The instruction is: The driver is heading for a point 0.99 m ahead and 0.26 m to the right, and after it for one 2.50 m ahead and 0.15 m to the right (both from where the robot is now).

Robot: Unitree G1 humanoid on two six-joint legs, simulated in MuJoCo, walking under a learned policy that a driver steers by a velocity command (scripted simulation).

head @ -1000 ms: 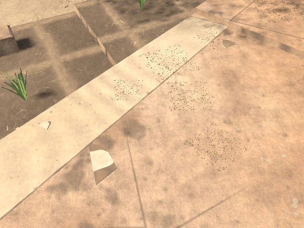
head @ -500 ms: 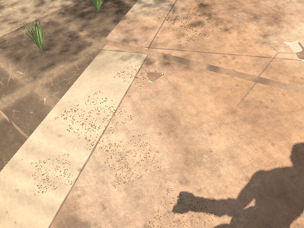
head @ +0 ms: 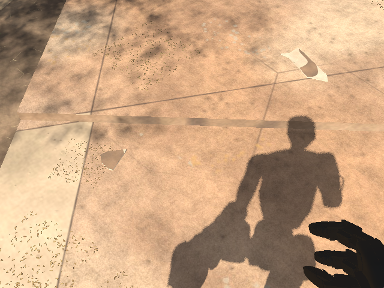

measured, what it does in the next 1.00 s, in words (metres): walks ahead, turning right: left foot, then right foot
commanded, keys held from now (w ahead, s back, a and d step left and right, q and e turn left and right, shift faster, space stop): e+shift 0.54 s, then shift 0.42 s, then q+shift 0.04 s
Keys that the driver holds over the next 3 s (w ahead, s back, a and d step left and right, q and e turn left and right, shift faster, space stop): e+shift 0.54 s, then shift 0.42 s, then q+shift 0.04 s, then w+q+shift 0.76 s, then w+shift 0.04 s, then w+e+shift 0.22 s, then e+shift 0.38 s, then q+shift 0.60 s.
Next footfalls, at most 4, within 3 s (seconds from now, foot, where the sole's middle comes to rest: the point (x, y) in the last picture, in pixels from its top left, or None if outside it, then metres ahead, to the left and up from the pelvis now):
0.08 left None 0.29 0.15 -0.77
0.50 right None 0.19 -0.08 -0.77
0.88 left None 0.30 0.08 -0.77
1.16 right None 0.14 -0.04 -0.77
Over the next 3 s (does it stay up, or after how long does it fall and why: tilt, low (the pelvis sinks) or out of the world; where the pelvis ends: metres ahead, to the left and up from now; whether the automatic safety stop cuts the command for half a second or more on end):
stays up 1.20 -0.13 0.05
